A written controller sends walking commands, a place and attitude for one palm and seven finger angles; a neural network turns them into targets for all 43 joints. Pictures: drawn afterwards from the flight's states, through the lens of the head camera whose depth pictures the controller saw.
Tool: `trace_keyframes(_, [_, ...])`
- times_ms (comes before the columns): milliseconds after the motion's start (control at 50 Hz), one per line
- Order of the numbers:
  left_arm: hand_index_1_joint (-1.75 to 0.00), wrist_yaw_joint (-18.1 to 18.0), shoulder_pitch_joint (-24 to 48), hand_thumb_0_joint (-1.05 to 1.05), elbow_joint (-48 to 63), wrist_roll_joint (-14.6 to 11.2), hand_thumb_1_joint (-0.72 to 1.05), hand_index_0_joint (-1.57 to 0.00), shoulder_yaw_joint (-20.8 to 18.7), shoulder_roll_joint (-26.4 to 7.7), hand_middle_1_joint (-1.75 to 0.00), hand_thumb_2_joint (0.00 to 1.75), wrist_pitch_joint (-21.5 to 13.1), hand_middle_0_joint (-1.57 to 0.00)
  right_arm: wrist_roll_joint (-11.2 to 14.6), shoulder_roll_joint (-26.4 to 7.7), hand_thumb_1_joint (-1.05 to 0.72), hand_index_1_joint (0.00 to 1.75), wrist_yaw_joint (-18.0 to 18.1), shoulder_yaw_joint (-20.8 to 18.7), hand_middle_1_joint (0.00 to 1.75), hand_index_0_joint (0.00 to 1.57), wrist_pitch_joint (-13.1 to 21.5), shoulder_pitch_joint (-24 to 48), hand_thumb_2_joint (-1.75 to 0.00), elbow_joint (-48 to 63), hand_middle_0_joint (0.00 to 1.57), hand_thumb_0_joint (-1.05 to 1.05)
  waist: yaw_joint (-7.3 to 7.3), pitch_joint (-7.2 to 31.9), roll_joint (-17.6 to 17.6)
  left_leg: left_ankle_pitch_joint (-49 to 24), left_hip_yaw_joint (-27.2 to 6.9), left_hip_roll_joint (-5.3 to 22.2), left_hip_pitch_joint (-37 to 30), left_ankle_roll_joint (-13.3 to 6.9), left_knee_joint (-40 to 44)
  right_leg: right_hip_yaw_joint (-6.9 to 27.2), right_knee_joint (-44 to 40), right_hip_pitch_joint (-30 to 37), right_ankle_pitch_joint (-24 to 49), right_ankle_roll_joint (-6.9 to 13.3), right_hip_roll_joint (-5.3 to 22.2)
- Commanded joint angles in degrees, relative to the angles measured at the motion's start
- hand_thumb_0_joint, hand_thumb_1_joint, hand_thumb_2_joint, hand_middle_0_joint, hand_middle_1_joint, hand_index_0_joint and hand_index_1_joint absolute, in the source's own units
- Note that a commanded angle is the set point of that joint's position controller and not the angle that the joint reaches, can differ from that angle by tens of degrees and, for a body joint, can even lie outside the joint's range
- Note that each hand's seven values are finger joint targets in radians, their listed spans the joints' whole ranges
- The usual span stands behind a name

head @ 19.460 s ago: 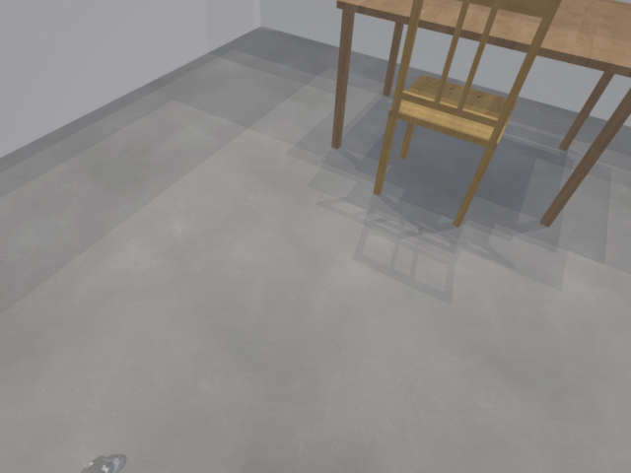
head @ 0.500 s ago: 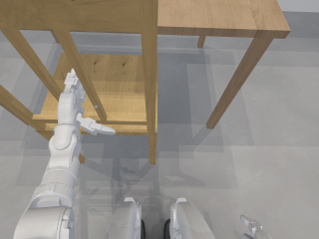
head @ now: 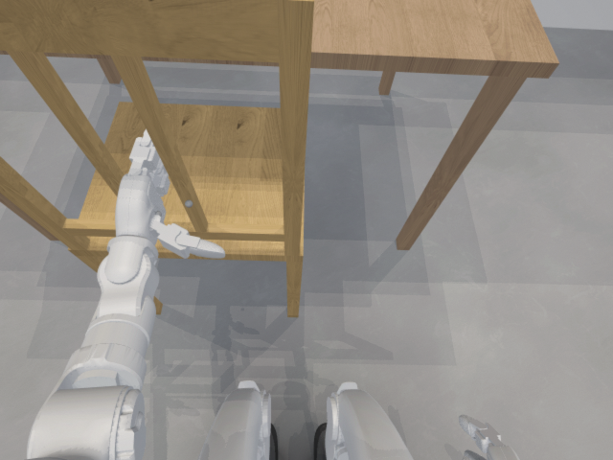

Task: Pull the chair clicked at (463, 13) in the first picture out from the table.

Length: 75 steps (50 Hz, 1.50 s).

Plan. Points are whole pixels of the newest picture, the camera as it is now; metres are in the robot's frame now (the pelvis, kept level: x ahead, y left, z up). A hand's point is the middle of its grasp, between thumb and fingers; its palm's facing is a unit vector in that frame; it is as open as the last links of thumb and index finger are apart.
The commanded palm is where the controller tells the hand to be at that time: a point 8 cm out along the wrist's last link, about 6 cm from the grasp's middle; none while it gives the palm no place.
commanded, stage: hook a spindle and tug to test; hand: left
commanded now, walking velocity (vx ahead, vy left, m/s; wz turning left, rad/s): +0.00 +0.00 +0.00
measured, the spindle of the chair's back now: (104, 163) +0.48 +0.26 +0.06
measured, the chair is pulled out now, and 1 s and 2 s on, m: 0.00 0.00 0.06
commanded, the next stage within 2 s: step backward, pulling the chair out in 1.46 s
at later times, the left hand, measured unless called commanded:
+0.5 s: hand (195, 202) +0.44 +0.15 +0.03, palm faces +0.04 -1.00 -0.03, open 12.5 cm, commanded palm +0.41 +0.19 +0.03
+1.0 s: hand (194, 199) +0.44 +0.15 +0.03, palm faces +0.03 -1.00 -0.02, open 5.3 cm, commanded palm +0.40 +0.19 +0.03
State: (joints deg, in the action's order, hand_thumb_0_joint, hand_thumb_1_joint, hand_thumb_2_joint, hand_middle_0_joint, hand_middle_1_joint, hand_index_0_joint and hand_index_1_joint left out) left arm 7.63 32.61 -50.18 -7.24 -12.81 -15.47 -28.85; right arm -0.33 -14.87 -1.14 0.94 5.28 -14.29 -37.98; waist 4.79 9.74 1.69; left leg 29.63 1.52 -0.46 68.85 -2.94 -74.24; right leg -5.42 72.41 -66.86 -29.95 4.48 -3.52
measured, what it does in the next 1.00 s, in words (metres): stands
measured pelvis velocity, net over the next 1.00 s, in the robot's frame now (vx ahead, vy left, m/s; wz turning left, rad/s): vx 0.01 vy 0.00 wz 0.00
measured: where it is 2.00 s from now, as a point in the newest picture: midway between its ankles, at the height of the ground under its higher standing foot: outside the picture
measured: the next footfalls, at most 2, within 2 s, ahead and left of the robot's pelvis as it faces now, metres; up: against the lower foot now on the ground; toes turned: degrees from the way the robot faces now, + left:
none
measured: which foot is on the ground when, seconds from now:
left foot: down 0.00-1.00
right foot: down 0.00-1.00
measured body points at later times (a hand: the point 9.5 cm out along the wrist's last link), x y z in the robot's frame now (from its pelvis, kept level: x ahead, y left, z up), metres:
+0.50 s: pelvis +0.00 +0.00 +0.00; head +0.13 +0.00 +0.44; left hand +0.43 +0.20 +0.04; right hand +0.10 -0.25 -0.12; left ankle +0.05 +0.09 -0.61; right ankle +0.04 -0.08 -0.61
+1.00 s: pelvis +0.01 +0.00 +0.01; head +0.14 +0.00 +0.44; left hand +0.43 +0.20 +0.04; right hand +0.11 -0.26 -0.11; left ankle +0.05 +0.09 -0.61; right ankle +0.04 -0.08 -0.61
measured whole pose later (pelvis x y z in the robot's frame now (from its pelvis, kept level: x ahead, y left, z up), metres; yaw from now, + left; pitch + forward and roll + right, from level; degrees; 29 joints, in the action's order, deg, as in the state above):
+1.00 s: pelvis +0.01 +0.00 +0.01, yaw +0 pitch +24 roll -1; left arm 4.8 28.7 -45.5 -8.3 -11.8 -13.9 -27.6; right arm -0.1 -14.5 -2.0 0.1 3.6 -14.8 -36.8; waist 4.6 10.1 1.5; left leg 30.3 1.7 -0.3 66.6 -2.5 -72.5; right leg -4.9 71.0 -64.9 -30.6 4.8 -4.0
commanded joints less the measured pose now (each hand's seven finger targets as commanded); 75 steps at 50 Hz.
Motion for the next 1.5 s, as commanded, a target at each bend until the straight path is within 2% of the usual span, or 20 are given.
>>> trace_keyframes(0, [-0.24,0.16,20.58,0.0,11.58,-0.88,-0.5,-0.11,-1.55,-8.07,-0.24,0.3,-2.6,-0.11,0.02,-8.83,-0.9,0.3,0.98,-3.22,0.3,0.2,1.7,-5.37,-0.9,5.21,0.2,0.0,1.08,26.54,2.38,-12.59,-4.84,-0.72,-18.55,1.7,8.3,7.22,-10.98,13.47,12.72,-2.68,0.76])
trace_keyframes(100, [-0.52,-1.26,21.13,0.0,15.56,-0.4,-0.5,-0.2,-2.32,-9.0,-0.52,0.3,-4.8,-0.2,-0.44,-8.68,-0.9,0.3,0.62,-3.48,0.3,0.2,1.86,-5.6,-0.9,5.0,0.2,0.0,0.73,30.2,3.05,-17.01,-5.52,-0.39,-22.1,2.32,8.01,6.21,-9.38,13.3,16.13,-2.57,0.36])
trace_keyframes(140, [-0.63,-1.79,19.39,0.0,15.7,0.15,-0.5,-0.24,-0.88,-7.44,-0.63,0.3,-4.99,-0.24,-0.45,-8.61,-0.9,0.3,0.29,-3.44,0.3,0.2,1.66,-5.54,-0.9,5.15,0.2,0.0,0.66,29.63,4.19,-18.35,-5.83,-0.22,-23.61,2.73,8.4,5.59,-9.02,12.01,16.45,-2.45,0.19])
trace_keyframes(200, [-0.79,-2.1,16.7,0.0,10.84,0.65,-0.5,-0.29,-0.25,-6.12,-0.79,0.3,-3.13,-0.29,-0.35,-8.77,-0.9,0.3,0.06,-3.5,0.3,0.2,0.86,-5.69,-0.9,4.86,0.2,0.0,1.49,24.74,0.26,-14.23,-5.49,-0.26,-19.47,2.21,8.63,5.8,-10.26,11.79,13.84,-2.76,0.22])
trace_keyframes(240, [-0.9,-2.18,16.9,0.0,10.94,0.76,-0.5,-0.32,-0.59,-6.46,-0.9,0.3,-2.43,-0.32,-0.29,-8.74,-0.9,0.3,0.15,-3.4,0.3,0.2,0.66,-5.63,-0.9,5.16,0.2,0.0,1.08,24.73,1.16,-14.12,-5.0,-0.54,-18.65,2.09,8.78,6.15,-10.43,12.81,14.23,-2.67,0.48])
trace_keyframes(360, [-1.23,-3.02,17.89,0.0,16.91,0.01,-0.16,-0.43,-0.6,-6.24,-1.23,0.44,-4.02,-0.43,-0.31,-8.17,-0.9,0.3,0.19,-3.59,0.3,0.2,0.73,-5.36,-0.9,5.8,0.2,0.0,0.35,28.24,2.13,-16.75,-5.28,-0.38,-22.29,2.44,9.15,6.02,-10.32,14.22,16.09,-2.53,0.26])
trace_keyframes(440, [-1.45,-3.17,18.13,0.0,15.38,1.31,0.06,-0.5,1.91,-4.76,-1.45,0.54,-4.86,-0.5,-0.48,-8.17,-0.9,0.3,-0.05,-3.57,0.3,0.2,0.74,-5.44,-0.9,5.04,0.2,0.0,1.51,25.8,1.14,-15.22,-5.44,-0.21,-20.95,2.27,8.69,6.05,-10.2,12.34,14.92,-2.67,0.29])
trace_keyframes(500, [-1.45,-2.7,17.35,0.0,14.37,1.26,0.23,-0.5,3.09,-3.55,-1.45,0.61,-4.59,-0.5,-0.37,-8.1,-0.9,0.3,-0.24,-3.61,0.3,0.2,0.74,-5.14,-0.9,5.05,0.2,0.0,1.36,24.89,2.79,-13.3,-4.98,-0.45,-20.69,2.16,8.9,6.47,-11.16,12.48,13.2,-2.5,0.34])
trace_keyframes(580, [-1.45,-2.05,19.41,0.0,14.1,0.77,0.45,-0.5,2.41,-4.61,-1.45,0.71,-4.29,-0.5,-0.25,-8.22,-0.9,0.3,0.13,-3.65,0.3,0.2,0.75,-5.59,-0.9,4.75,0.2,0.0,1.93,26.03,0.91,-14.11,-4.65,-0.64,-19.5,1.71,8.21,7.29,-11.45,14.56,15.11,-2.76,0.56])
trace_keyframes(640, [-1.45,-1.49,17.42,0.0,15.71,0.65,0.62,-0.5,2.24,-5.02,-1.45,0.78,-4.32,-0.5,-0.18,-8.2,-0.9,0.3,0.13,-3.7,0.3,0.2,0.88,-5.74,-0.9,5.07,0.2,0.0,0.88,29.05,2.37,-17.65,-4.64,-0.61,-21.44,1.98,8.27,6.99,-10.44,15.89,18.57,-2.59,0.63])
trace_keyframes(740, [-1.45,-1.07,16.49,0.0,15.11,0.7,0.9,-0.5,2.2,-5.35,-1.45,0.9,-3.71,-0.5,0.0,-7.88,-0.9,0.3,0.11,-3.54,0.3,0.2,0.56,-5.53,-0.9,4.94,0.2,0.0,1.23,26.55,2.21,-17.31,-3.96,-0.72,-19.29,1.69,7.82,7.81,-11.0,16.68,19.58,-2.8,0.8])
trace_keyframes(860, [-1.45,-0.75,12.69,0.0,15.84,0.34,0.9,-0.5,2.69,-4.22,-1.45,0.9,-3.58,-0.5,0.02,-7.85,-0.9,0.3,-0.18,-3.71,0.3,0.2,0.45,-5.27,-0.9,5.63,0.2,0.0,0.43,27.11,2.71,-18.55,-3.95,-0.65,-20.95,1.83,8.14,7.51,-11.02,16.74,20.37,-2.7,0.71])
trace_keyframes(900, [-1.45,-0.62,11.28,0.0,15.95,0.19,0.9,-0.5,2.38,-4.66,-1.45,0.9,-3.27,-0.5,0.15,-7.9,-0.9,0.3,-0.12,-3.72,0.3,0.2,0.26,-5.11,-0.9,5.81,0.2,0.0,0.5,26.51,0.68,-17.62,-3.75,-0.68,-19.52,1.63,8.13,7.78,-11.34,17.8,20.16,-2.84,0.75])
trace_keyframes(980, [-1.45,-0.63,9.8,0.0,18.22,0.3,0.9,-0.5,3.17,-3.89,-1.45,0.9,-3.17,-0.5,0.08,-7.81,-0.9,0.3,-0.33,-3.75,0.3,0.2,0.19,-4.98,-0.9,6.32,0.2,0.0,-0.07,27.26,2.63,-19.57,-3.96,-0.53,-21.5,1.91,8.56,7.07,-10.69,17.43,21.3,-2.68,0.72])
trace_keyframes(1040, [-1.45,-0.66,5.81,0.0,17.85,0.18,0.9,-0.5,2.35,-4.5,-1.45,0.9,-2.66,-0.5,0.19,-7.86,-0.9,0.3,-0.33,-3.72,0.3,0.2,-0.06,-4.78,-0.9,6.96,0.2,0.0,-0.49,26.83,0.09,-19.69,-3.71,-0.57,-19.8,1.72,8.5,7.34,-10.68,18.92,22.39,-2.84,0.73])
trace_keyframes(1220, [-1.45,-0.61,-3.94,0.0,25.64,-0.63,0.9,-0.5,4.01,-2.51,-1.45,0.9,-1.97,-0.5,0.34,-7.49,-0.9,0.3,-0.84,-3.98,0.3,0.2,-0.25,-4.13,-0.9,8.59,0.2,0.0,-2.16,28.11,2.32,-26.69,-3.73,-0.12,-24.26,2.23,8.9,6.38,-9.87,19.85,27.28,-2.64,0.56])
trace_keyframes(1300, [-1.45,-1.08,-6.09,0.0,27.86,-0.72,0.9,-0.5,4.27,-2.31,-1.45,0.9,-1.84,-0.5,0.31,-7.24,-0.9,0.3,-0.8,-4.05,0.3,0.2,-0.43,-3.5,-0.9,8.69,0.2,0.0,-1.86,26.39,-0.21,-25.13,-3.76,-0.07,-23.09,2.14,9.09,6.61,-10.36,20.45,26.89,-2.94,0.62])
trace_keyframes(1340, [-1.45,-1.35,-8.15,0.0,29.71,-0.63,0.9,-0.5,4.46,-2.14,-1.45,0.9,-2.12,-0.5,0.39,-7.01,-0.9,0.3,-0.8,-3.99,0.3,0.2,-0.28,-3.24,-0.9,8.95,0.2,0.0,-2.46,26.65,1.42,-27.3,-3.94,0.04,-24.57,2.53,9.45,6.19,-9.92,20.16,27.67,-2.74,0.64])
trace_keyframes(1420, [-1.45,-1.74,-8.31,0.0,32.41,-0.61,0.9,-0.5,5.81,-1.09,-1.45,0.9,-2.3,-0.5,0.32,-7.06,-0.9,0.3,-0.68,-4.15,0.3,0.2,-0.05,-2.6,-0.9,8.83,0.2,0.0,-1.87,25.8,2.12,-27.95,-4.29,0.23,-26.0,2.73,8.95,5.81,-9.72,17.99,26.51,-2.7,0.55])
trace_keyframes(1480, [-1.45,-2.28,-8.27,0.0,32.96,-0.46,0.9,-0.5,5.65,-1.12,-1.45,0.9,-2.51,-0.5,0.13,-6.91,-0.9,0.3,-0.53,-4.17,0.3,0.2,0.07,-2.25,-0.9,8.6,0.2,0.0,-1.73,25.19,0.32,-26.78,-4.57,0.2,-24.96,2.75,8.83,5.74,-9.59,18.23,25.93,-2.81,0.61])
